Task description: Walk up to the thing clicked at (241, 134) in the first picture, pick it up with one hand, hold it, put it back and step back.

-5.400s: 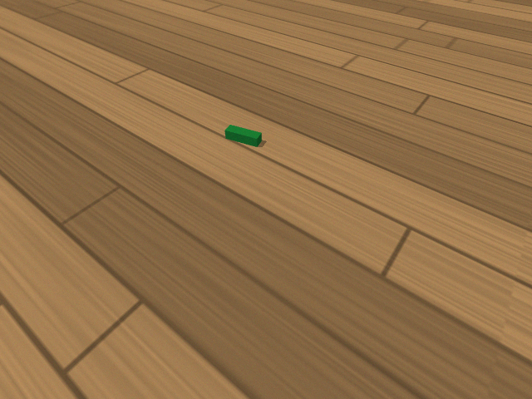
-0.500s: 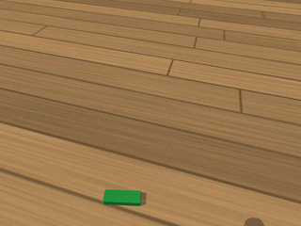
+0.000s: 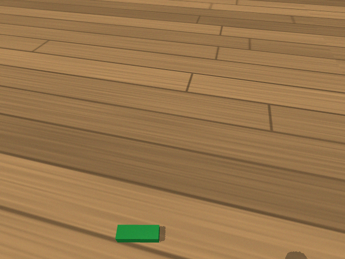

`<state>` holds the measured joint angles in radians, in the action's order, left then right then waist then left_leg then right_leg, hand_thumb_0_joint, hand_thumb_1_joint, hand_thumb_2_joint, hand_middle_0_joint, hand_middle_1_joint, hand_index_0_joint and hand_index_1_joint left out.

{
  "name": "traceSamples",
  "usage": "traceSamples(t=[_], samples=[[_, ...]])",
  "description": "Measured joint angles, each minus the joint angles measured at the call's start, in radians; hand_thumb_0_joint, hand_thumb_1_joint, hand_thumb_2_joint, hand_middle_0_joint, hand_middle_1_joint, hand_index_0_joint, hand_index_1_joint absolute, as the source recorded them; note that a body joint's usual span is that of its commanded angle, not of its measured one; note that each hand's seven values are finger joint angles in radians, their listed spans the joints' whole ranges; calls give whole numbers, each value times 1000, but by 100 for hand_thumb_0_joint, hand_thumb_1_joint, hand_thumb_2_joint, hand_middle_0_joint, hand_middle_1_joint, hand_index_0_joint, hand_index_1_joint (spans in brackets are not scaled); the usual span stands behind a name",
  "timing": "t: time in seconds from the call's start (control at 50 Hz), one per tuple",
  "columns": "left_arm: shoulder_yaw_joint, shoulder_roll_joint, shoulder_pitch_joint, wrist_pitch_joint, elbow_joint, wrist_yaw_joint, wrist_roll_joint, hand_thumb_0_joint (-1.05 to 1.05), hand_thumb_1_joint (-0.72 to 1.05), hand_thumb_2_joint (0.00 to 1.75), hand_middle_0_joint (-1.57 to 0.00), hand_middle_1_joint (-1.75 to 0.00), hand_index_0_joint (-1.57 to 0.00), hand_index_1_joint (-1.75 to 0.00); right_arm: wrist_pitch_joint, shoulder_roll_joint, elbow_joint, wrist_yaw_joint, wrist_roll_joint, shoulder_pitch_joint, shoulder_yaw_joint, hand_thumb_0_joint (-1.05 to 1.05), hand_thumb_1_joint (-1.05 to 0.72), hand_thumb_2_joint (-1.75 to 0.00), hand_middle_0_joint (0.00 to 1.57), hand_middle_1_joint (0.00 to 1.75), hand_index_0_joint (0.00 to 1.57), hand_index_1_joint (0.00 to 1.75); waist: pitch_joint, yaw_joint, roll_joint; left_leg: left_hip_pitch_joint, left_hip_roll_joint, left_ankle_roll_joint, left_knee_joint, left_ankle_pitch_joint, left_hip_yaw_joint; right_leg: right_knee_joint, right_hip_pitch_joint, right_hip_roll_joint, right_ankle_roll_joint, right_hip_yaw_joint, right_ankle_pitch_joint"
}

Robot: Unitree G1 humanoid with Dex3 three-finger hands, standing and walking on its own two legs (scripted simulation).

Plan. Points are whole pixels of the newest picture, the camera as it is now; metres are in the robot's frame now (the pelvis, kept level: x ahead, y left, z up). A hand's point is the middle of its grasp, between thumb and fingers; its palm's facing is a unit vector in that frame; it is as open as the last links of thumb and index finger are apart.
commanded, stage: walk up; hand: left
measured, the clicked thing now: (138, 233) +0.41 +0.21 -0.75
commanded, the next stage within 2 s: stand in 0.56 s
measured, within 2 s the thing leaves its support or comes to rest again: neither
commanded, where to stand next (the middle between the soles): +0.03 -0.02 m, yaw +0 degrees
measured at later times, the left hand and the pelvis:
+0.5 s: hand out of the picture +0.10 +0.25 -0.16, palm faces -0.01 -0.95 -0.31, open 7.4 cm; pelvis +0.01 +0.00 +0.00, yaw +0 degrees
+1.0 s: hand out of the picture +0.09 +0.26 -0.15, palm faces -0.03 -0.94 -0.35, open 7.4 cm; pelvis +0.01 +0.00 +0.00, yaw +0 degrees
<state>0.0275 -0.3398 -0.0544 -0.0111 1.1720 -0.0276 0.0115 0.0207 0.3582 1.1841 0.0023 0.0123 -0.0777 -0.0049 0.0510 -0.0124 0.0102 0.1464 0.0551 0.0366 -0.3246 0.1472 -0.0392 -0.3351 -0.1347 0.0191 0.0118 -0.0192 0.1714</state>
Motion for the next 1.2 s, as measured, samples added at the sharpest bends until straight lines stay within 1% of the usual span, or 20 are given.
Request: traceSamples(t=[0.3, 0.56, 0.82, 1.2], samples=[[5, 2, -7, -6, -12, 2, 1, 1, 90, 89, -20, -30, -21, -30, 1, -5, -16, 3, 1, -14, 1, 0, -91, -90, 21, 30, 20, 30, -7, -3, -8, -4, 2, -1, -8, 12, -6, -1, 5, -2, 1, 6, 5], [4, 0, -19, -5, -21, 1, 1, 1, 90, 89, -20, -30, -21, -30, 3, -11, -31, 2, 2, -3, 1, 0, -91, -90, 21, 30, 20, 30, -12, 5, -12, -12, -2, -4, 1, 13, -10, 8, 11, 2, 5, 10, 5], [-16, -9, -34, 16, -31, 11, 0, 1, 90, 89, -20, -30, -21, -30, -11, -12, -33, -10, 4, 3, -1, 0, -91, -90, 21, 30, 20, 30, -3, 7, -3, -27, -8, -6, 13, 9, -8, 16, 27, 8, 8, 7, 4], [-24, -14, -49, 18, -37, 14, 0, 1, 90, 89, -20, -30, -21, -30, -17, -10, -31, -13, 4, -18, 0, 0, -91, -90, 21, 30, 20, 30, -3, 2, -6, -28, -8, -5, 14, 10, -3, 18, 30, 8, 7, 2, 7]])
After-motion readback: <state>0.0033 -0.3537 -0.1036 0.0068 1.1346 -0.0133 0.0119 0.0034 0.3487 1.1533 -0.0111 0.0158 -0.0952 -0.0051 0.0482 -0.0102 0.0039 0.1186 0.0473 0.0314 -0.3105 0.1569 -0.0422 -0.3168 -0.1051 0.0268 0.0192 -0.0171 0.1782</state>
